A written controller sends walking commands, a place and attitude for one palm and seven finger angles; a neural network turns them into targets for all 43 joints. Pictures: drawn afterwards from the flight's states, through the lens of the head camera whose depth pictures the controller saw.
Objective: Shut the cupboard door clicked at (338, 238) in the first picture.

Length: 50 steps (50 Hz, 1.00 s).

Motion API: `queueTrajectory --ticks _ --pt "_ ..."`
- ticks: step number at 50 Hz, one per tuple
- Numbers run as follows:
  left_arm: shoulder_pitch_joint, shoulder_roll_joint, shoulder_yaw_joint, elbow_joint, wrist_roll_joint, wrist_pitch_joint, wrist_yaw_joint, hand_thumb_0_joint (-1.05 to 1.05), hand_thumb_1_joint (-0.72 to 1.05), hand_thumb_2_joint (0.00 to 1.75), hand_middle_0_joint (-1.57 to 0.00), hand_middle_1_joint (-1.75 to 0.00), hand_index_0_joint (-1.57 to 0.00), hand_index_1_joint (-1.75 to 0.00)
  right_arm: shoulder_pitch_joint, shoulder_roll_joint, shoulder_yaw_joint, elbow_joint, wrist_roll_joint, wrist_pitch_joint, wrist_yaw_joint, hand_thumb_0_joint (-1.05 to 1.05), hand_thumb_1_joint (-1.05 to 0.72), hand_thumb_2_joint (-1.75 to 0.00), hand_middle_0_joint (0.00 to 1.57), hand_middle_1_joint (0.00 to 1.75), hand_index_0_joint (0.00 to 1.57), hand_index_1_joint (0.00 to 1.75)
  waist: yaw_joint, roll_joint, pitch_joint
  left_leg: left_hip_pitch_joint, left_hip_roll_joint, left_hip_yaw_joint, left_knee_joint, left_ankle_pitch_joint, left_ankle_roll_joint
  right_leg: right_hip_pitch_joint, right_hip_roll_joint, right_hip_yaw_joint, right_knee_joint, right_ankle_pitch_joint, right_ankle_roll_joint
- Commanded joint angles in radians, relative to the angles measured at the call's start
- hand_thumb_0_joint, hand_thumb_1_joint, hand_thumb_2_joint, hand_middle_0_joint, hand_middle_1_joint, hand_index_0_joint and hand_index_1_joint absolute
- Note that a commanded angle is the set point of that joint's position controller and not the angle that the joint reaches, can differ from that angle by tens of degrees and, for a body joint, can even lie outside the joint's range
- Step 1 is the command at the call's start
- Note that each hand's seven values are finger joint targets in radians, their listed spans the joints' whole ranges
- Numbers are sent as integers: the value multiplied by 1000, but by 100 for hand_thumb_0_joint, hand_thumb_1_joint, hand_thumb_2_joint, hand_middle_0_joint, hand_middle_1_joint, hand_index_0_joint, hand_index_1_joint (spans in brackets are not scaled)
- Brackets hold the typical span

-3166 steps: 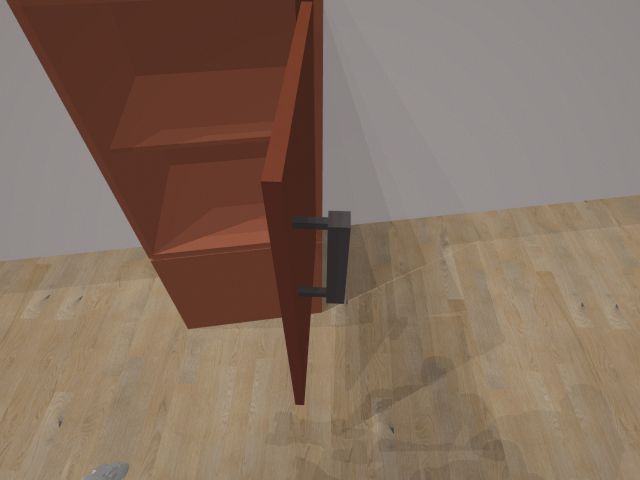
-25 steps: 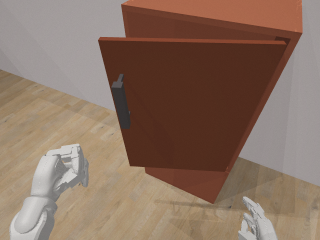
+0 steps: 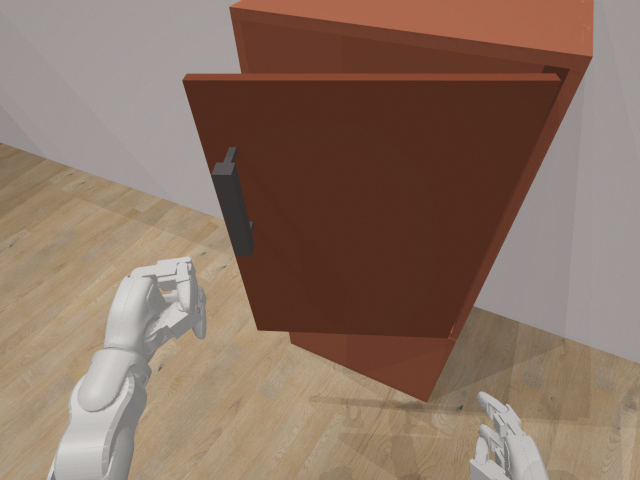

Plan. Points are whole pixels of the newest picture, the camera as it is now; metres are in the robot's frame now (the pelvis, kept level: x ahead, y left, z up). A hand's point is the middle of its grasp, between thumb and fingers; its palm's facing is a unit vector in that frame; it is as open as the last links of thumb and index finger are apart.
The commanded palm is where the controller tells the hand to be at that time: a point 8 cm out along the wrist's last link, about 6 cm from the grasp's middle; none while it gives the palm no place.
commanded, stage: bring the fist close to the handle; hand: left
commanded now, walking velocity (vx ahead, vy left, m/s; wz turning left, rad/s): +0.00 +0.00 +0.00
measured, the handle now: (238, 203) +0.46 +0.16 +0.10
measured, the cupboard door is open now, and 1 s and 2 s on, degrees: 22 22 10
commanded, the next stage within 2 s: push the door shut along its arc in 1.04 s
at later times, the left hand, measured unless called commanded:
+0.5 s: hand (235, 269) +0.33 +0.13 +0.11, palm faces -0.01 -1.00 -0.03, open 3.1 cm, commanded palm +0.31 +0.18 +0.11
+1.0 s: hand (249, 257) +0.35 +0.12 +0.11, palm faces +0.01 -1.00 -0.03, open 3.1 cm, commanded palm +0.33 +0.17 +0.11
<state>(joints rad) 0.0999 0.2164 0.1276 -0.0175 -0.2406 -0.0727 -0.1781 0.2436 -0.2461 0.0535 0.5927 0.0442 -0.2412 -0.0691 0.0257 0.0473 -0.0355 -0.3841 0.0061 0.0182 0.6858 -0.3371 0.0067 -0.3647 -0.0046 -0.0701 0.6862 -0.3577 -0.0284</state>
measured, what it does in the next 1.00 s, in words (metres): stands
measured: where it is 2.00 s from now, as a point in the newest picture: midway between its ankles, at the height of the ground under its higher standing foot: outside the picture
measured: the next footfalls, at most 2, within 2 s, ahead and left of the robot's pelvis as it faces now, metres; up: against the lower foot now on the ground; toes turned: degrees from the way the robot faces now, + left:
none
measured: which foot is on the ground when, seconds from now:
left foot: down 0.00-1.00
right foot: down 0.00-1.00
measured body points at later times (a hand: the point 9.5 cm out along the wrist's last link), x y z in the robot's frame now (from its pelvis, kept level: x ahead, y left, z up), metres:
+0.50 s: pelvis +0.01 +0.00 +0.00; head +0.02 -0.02 +0.45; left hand +0.33 +0.19 +0.11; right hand +0.17 -0.23 -0.09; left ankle +0.01 +0.12 -0.72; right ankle +0.00 -0.10 -0.72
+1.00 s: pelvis +0.00 +0.00 +0.00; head +0.01 -0.02 +0.45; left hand +0.35 +0.17 +0.11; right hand +0.14 -0.24 -0.10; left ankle +0.01 +0.12 -0.72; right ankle +0.00 -0.10 -0.72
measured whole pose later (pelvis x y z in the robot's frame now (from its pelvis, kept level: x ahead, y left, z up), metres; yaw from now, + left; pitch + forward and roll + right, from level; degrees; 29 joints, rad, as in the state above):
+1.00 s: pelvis +0.00 +0.00 +0.00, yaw -1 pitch +3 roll +0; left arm -0.23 0.15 0.07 0.31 -0.16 -0.11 -0.02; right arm 0.25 -0.25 0.03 0.61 0.04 -0.08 -0.04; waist 0.00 0.04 -0.03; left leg -0.37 0.01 0.04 0.65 -0.32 0.00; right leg -0.37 0.01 -0.05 0.66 -0.34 -0.03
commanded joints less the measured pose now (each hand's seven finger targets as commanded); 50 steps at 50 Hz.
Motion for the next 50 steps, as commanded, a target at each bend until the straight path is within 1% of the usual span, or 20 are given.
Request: queueTrajectory --ticks 1,4,8,10,12,14,18,19,21,23,24,25,29,32,34,37,39,40,46,50 --pt "-235 116 62 -197 -7 -62 27 0 90 90 -130 -150 -130 -150 -95 -104 -43 -156 -1 -47 -1 0 -90 -90 20 30 20 30 0 -47 -167 75 -23 -16 -93 180 19 62 -4 42 -114 235 20" --pt "-259 124 67 -154 2 -54 40 0 90 90 -130 -150 -130 -150 -88 -109 -46 -151 -2 -37 2 0 -90 -90 20 30 20 30 0 -76 -158 73 -20 -18 -95 182 21 61 0 41 -117 235 19" --pt "-329 87 23 -178 17 -61 58 0 90 90 -130 -150 -130 -150 -90 -105 -49 -155 -2 -30 8 0 -90 -90 20 30 20 30 -5 -26 -199 108 -21 -17 -97 197 18 57 2 33 -103 255 14" --pt "-362 81 16 -159 22 -58 72 0 90 90 -130 -150 -130 -150 -85 -106 -50 -148 -5 -23 9 0 -90 -90 20 30 20 30 -15 -73 -206 106 -18 -19 -93 211 21 63 0 34 -102 278 18" --pt "-371 84 21 -146 29 -58 80 0 90 90 -130 -150 -130 -150 -85 -107 -51 -146 -5 -13 11 0 -90 -90 20 30 20 30 -12 -53 -212 113 -18 -16 -93 229 19 67 2 31 -96 299 14" --pt "-396 98 33 -119 35 -54 92 0 90 90 -130 -150 -130 -150 -82 -110 -53 -141 -7 -4 12 0 -90 -90 20 30 20 30 -11 -76 -213 107 -18 -13 -90 228 20 72 1 36 -101 301 16" --pt "-452 48 -15 -109 47 -57 106 0 90 90 -130 -150 -130 -150 -87 -102 -52 -142 -6 12 18 0 -90 -90 20 30 20 30 -17 -40 -222 129 -16 -14 -92 250 16 63 3 27 -90 322 12" --pt "-466 69 5 -89 49 -54 113 0 90 90 -130 -150 -130 -150 -82 -107 -55 -138 -7 16 17 0 -90 -90 20 30 20 30 -17 -70 -224 125 -15 -15 -88 251 19 68 3 30 -94 327 14" --pt "-489 52 -10 -51 50 -49 116 0 90 90 -130 -150 -130 -150 -85 -104 -53 -137 -5 27 18 0 -90 -90 20 30 20 30 -22 -81 -207 112 -16 -12 -96 218 17 58 3 30 -102 294 15" --pt "-548 41 -23 -39 57 -49 124 0 90 90 -130 -150 -130 -150 -86 -103 -53 -134 -7 35 18 0 -90 -90 20 30 20 30 -25 -59 -219 118 -19 -13 -95 210 16 56 3 34 -102 287 14" --pt "-549 70 3 -17 62 -50 133 0 90 90 -130 -150 -130 -150 -82 -107 -57 -130 -5 40 17 0 -90 -90 20 30 20 30 -22 -78 -218 119 -14 -13 -95 219 17 61 4 34 -105 293 13" --pt "-556 37 -23 -15 59 -49 134 0 90 90 -130 -150 -130 -150 -86 -103 -54 -136 -7 44 18 0 -90 -90 20 30 20 30 -21 -69 -231 120 -17 -11 -95 222 18 67 1 35 -102 301 14" --pt "-652 58 -7 52 72 -56 152 0 90 90 -130 -150 -130 -150 -76 -107 -57 -120 -7 62 18 0 -90 -90 20 30 20 30 -29 -75 -231 122 -14 -15 -94 224 17 56 6 35 -102 300 11" --pt "-685 10 -47 60 75 -70 159 0 90 90 -130 -150 -130 -150 -73 -101 -59 -123 -7 67 23 0 -90 -90 20 30 20 30 -29 -45 -268 141 -15 -15 -87 252 12 58 5 30 -88 330 8" --pt "-642 52 0 101 78 -73 169 0 90 90 -130 -150 -130 -150 -63 -108 -63 -118 -10 75 26 0 -90 -90 20 30 20 30 -15 -85 -274 129 -12 -13 -90 265 13 80 7 31 -89 346 8" --pt "-618 16 -28 104 79 -75 164 0 90 90 -130 -150 -130 -150 -70 -102 -62 -133 -7 87 34 0 -90 -90 20 30 20 30 -13 -92 -258 117 -15 -2 -96 265 16 86 4 34 -92 363 11" --pt "-602 82 35 108 82 -78 174 0 90 90 -130 -150 -130 -150 -69 -108 -66 -132 -9 99 33 0 -90 -90 20 30 20 30 0 -99 -257 105 -15 3 -100 254 17 103 4 43 -101 355 11" --pt "-591 53 12 101 79 -77 173 0 90 90 -130 -150 -130 -150 -78 -101 -63 -143 -8 104 34 0 -90 -90 20 30 20 30 -2 -98 -247 102 -17 8 -104 245 19 103 1 44 -107 351 13" --pt "-709 51 -13 76 73 -106 168 0 90 90 -130 -150 -130 -150 -80 -103 -63 -129 -3 106 24 0 -90 -90 20 30 20 30 -37 -76 -224 117 -16 2 -105 184 22 64 7 52 -126 279 15" --pt "-668 42 -18 95 64 -115 154 0 90 90 -130 -150 -130 -150 -78 -104 -65 -125 -2 99 23 0 -90 -90 20 30 20 30 -28 -69 -251 124 -19 3 -104 193 23 80 4 51 -125 296 15"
